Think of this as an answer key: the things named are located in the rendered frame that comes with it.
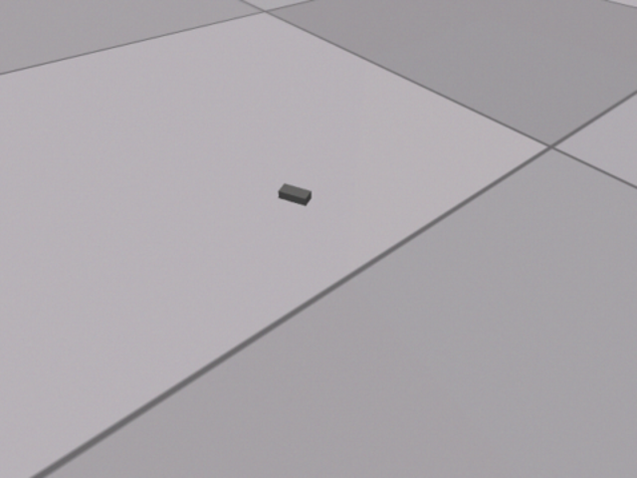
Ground small box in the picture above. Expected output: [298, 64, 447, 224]
[279, 183, 312, 206]

